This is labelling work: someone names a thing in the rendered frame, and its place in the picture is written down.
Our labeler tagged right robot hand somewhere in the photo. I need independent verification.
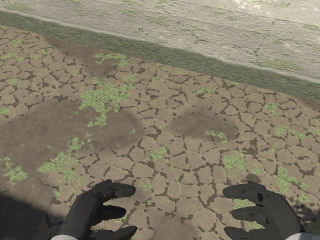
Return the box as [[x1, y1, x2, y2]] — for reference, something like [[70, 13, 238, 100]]
[[222, 180, 306, 240]]

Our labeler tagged left robot hand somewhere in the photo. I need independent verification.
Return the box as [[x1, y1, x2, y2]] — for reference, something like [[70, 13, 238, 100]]
[[58, 179, 138, 240]]

